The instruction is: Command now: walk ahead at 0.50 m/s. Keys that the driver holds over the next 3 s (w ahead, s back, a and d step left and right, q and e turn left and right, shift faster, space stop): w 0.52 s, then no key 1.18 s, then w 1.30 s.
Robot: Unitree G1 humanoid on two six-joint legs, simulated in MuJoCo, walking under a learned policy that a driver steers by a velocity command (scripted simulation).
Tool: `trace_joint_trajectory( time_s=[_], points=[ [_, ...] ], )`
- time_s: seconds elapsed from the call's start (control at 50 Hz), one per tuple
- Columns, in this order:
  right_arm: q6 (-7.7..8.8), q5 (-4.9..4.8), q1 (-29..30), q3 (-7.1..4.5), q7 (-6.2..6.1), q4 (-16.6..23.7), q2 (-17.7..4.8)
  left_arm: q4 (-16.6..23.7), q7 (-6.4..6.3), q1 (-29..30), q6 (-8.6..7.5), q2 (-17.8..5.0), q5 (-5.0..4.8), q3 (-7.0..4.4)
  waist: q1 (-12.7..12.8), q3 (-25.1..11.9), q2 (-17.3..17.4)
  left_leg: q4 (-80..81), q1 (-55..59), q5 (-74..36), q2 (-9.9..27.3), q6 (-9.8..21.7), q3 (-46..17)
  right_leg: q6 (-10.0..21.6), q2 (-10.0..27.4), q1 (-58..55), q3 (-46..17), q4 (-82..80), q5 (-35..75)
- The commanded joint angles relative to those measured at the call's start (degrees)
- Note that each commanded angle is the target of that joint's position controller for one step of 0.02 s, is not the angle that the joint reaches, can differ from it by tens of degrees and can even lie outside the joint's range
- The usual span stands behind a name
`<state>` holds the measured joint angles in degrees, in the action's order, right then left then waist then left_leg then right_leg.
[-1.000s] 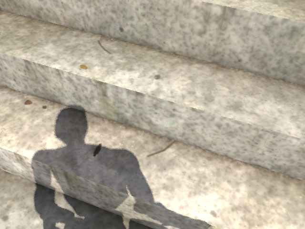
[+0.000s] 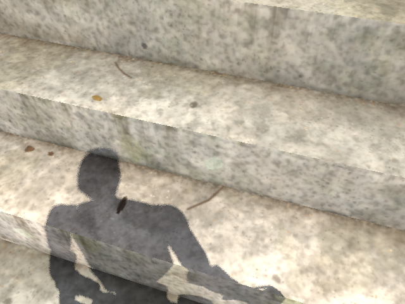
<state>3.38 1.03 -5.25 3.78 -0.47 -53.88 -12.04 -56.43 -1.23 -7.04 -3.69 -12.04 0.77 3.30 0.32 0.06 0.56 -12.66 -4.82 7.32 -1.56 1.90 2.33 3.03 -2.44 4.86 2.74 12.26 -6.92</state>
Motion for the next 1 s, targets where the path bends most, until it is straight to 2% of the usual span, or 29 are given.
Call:
trace_joint_trajectory(
  time_s=[0.02,0.52,0.58,0.84,1.0],
  points=[
    [0.78,-0.02,3.3,-0.94,-0.08,3.3,-5.3,2.6,-0.11,2.6,-0.71,-5.9,-0.02,-0.91,-0.1,-2.7,-0.3,2.6,-2.9,-4.1,9.3,-0.2,-7.5,0.2,10.4,-3.7,-9.3,-1.4,6.4],
    [0.77,-0.02,4.6,-0.61,0.1,3.5,-7.3,1.3,-0.05,4.5,-0.73,-7.6,0.04,-0.27,-0.1,-3.7,-0.3,3.0,-1.7,-6.0,9.9,-0.7,-7.6,0.0,10.8,-4.6,-10.0,-1.8,9.8],
    [0.64,0.06,2.8,-0.73,0.07,2.8,-7.8,0.4,-0.07,3.3,-0.65,-8.2,-0.15,-0.42,-0.4,-3.9,-0.4,1.6,-1.1,-7.4,9.9,-0.9,-7.3,0.0,10.8,-4.7,-9.5,-0.5,12.7],
    [-0.77,-0.01,-1.2,-0.99,-0.11,0.4,-8.2,-2.4,-0.17,1.2,0.93,-8.7,-0.64,-0.92,-0.8,-2.2,-0.3,-1.3,-2.9,-5.9,9.9,-1.1,-7.5,-0.3,10.6,-3.2,-9.2,1.6,11.8],
    [-1.66,0.06,-4.1,-1.11,-0.41,-0.9,-8.2,-3.9,-0.43,-0.9,1.82,-8.3,-0.6,-1.07,-0.9,-0.8,-0.2,-1.5,-4.6,-2.4,9.6,-0.9,-7.6,-0.2,10.1,-1.9,-9.3,1.8,7.9]
  ],
)
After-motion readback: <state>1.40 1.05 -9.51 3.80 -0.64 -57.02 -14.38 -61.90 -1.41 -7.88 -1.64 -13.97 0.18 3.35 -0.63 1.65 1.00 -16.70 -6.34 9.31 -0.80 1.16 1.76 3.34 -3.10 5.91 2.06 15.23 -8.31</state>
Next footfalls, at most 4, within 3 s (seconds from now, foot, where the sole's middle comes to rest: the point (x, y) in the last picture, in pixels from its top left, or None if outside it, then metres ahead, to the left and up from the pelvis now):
none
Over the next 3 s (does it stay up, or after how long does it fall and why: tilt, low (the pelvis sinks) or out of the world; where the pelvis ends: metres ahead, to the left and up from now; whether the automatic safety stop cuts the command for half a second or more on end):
stays up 0.01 0.00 0.00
